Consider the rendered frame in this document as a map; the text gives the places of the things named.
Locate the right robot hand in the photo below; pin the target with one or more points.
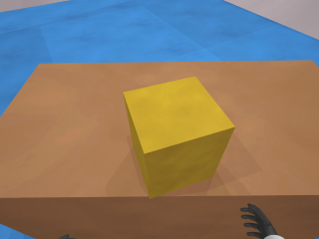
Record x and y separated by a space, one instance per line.
263 225

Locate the carton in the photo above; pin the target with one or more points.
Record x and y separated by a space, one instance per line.
179 134

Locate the pedestal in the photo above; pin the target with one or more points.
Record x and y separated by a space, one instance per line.
68 163

